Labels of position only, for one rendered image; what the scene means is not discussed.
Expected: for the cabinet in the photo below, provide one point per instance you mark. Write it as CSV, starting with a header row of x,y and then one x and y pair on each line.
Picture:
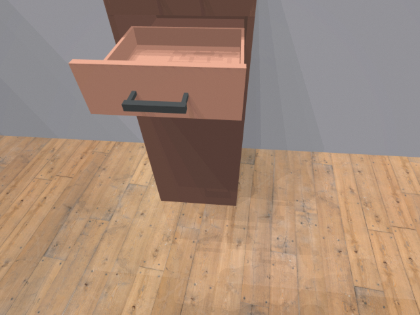
x,y
193,160

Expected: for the drawer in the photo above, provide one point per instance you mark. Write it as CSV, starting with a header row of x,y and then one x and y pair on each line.
x,y
163,63

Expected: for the handle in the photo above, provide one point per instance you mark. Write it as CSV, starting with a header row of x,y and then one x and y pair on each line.
x,y
131,105

